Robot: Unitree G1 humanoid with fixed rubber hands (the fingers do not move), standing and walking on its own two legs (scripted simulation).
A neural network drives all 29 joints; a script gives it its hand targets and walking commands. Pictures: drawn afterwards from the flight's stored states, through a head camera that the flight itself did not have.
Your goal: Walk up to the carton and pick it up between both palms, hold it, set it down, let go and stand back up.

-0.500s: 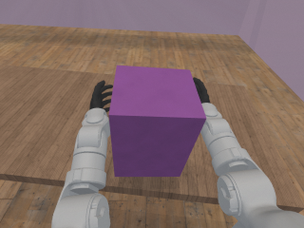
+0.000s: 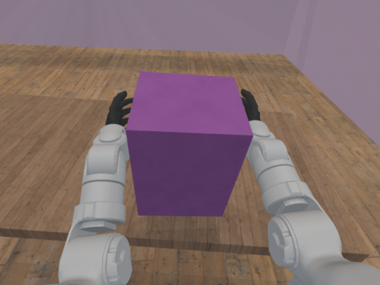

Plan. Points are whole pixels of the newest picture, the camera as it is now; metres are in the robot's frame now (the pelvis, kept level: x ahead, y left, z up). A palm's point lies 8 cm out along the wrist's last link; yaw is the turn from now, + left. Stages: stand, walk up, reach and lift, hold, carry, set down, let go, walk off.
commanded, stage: reach and lift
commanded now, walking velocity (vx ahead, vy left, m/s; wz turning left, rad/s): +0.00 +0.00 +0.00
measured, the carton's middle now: (184, 149) +0.36 +0.02 +0.15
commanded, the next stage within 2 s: hold in 0.88 s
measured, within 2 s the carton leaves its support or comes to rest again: neither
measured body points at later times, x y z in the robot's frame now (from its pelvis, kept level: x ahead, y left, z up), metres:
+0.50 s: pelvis +0.01 +0.01 +0.00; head -0.04 +0.02 +0.45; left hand +0.40 +0.17 +0.22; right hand +0.42 -0.11 +0.22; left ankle +0.03 +0.14 -0.74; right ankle +0.03 -0.11 -0.74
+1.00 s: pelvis +0.01 +0.01 +0.00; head -0.04 +0.02 +0.45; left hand +0.40 +0.17 +0.22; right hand +0.42 -0.11 +0.22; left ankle +0.03 +0.14 -0.74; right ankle +0.03 -0.11 -0.74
